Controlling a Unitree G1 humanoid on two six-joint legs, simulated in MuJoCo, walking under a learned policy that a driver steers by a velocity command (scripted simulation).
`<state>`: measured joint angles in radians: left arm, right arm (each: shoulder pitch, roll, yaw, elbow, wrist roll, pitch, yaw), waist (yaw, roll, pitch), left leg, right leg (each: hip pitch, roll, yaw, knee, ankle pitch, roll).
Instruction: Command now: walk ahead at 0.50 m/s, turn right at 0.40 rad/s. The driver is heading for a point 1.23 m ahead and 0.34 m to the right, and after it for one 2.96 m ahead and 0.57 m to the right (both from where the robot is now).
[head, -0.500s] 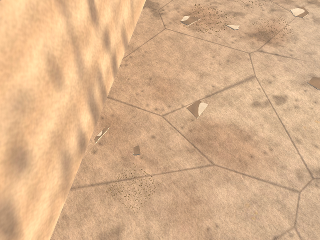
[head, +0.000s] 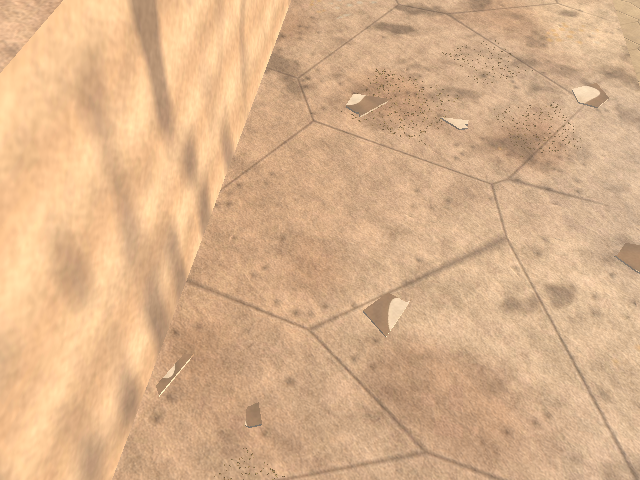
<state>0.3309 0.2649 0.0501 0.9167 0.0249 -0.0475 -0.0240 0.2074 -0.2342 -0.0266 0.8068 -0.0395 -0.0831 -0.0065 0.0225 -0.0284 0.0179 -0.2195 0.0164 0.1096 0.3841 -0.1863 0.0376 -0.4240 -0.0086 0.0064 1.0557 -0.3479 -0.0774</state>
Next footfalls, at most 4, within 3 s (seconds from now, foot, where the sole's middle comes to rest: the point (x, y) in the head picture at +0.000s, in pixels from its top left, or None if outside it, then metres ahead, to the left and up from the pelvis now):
0.34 right None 0.33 -0.15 -0.78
0.90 left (387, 432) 0.60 -0.13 -0.78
1.32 right None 0.43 -0.24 -0.78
1.80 left None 0.49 -0.05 -0.78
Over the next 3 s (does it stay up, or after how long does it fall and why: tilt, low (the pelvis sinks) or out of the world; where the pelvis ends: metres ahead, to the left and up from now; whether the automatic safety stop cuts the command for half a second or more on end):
stays up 0.86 -0.16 0.00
